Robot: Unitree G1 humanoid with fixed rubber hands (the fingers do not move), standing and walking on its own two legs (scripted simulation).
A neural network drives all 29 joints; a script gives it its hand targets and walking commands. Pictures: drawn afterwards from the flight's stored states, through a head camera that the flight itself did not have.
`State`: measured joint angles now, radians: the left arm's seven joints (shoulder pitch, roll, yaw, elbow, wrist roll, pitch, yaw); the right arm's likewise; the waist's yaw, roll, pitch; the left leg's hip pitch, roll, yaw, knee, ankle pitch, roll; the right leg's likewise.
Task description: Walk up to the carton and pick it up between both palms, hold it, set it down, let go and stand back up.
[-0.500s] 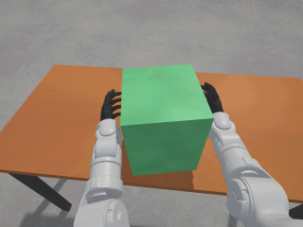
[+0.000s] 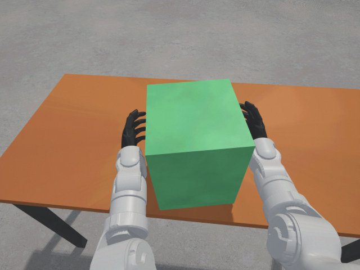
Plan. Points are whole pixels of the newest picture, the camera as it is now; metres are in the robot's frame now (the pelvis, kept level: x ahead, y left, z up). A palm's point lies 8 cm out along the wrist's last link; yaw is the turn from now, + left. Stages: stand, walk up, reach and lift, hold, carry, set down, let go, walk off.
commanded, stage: set down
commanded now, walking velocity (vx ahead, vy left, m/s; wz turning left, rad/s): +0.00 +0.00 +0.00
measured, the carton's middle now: (192, 147) +0.41 +0.05 +0.03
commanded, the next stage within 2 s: none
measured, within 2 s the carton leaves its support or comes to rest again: neither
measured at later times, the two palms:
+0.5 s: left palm (132, 145) +0.37 +0.19 +0.08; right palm (256, 138) +0.42 -0.10 +0.08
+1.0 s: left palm (132, 146) +0.37 +0.19 +0.08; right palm (257, 138) +0.42 -0.10 +0.08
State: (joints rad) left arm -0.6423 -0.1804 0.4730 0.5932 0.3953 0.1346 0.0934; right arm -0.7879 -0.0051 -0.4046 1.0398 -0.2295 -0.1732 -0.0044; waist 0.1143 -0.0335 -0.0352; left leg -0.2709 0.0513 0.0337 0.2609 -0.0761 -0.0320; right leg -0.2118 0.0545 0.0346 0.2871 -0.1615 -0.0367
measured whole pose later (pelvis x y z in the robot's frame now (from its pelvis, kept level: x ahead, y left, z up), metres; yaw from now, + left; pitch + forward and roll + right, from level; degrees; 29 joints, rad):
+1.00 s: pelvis +0.01 +0.00 +0.00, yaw +0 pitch +4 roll +0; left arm -0.59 -0.23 0.53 0.51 0.46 0.08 0.04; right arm -0.72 0.07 -0.50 0.92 -0.32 -0.16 0.05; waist 0.11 -0.05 -0.01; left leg -0.23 0.05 0.05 0.27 -0.10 -0.03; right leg -0.18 0.05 0.04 0.31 -0.19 -0.04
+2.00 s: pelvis -0.01 -0.01 -0.01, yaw +0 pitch +8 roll +0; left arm -0.79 0.12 0.16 0.66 -0.08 0.31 0.18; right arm -0.98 -0.38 0.14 1.09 0.42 0.09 0.02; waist 0.16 -0.02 -0.10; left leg -0.41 0.07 0.02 0.36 -0.09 -0.04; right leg -0.35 0.07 0.02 0.38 -0.18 -0.05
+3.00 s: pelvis -0.02 -0.01 +0.00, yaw +1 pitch +1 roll +0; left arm -0.43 0.08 0.17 0.01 -0.08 0.69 0.18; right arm -0.61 -0.41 0.05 0.55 0.40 0.28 0.04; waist 0.09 -0.02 -0.01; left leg -0.27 0.05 0.02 0.32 -0.08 -0.04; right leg -0.22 0.05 0.01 0.39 -0.19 -0.05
